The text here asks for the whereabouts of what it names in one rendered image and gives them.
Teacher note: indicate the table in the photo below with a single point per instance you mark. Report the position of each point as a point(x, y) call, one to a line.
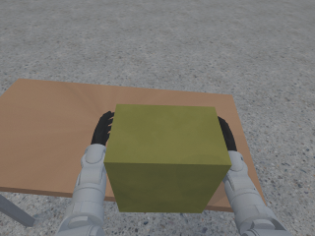
point(46, 126)

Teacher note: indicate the left robot hand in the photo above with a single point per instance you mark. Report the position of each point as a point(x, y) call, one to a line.
point(101, 130)

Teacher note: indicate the right robot hand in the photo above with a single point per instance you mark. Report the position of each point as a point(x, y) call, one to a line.
point(227, 135)

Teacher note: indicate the robot right forearm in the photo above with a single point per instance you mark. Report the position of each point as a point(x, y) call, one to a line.
point(248, 207)

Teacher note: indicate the robot left forearm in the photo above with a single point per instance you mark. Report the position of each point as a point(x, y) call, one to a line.
point(86, 207)

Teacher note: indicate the carton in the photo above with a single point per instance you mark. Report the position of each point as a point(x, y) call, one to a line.
point(165, 158)

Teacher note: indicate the robot left upper arm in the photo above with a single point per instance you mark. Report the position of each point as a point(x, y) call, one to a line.
point(88, 230)

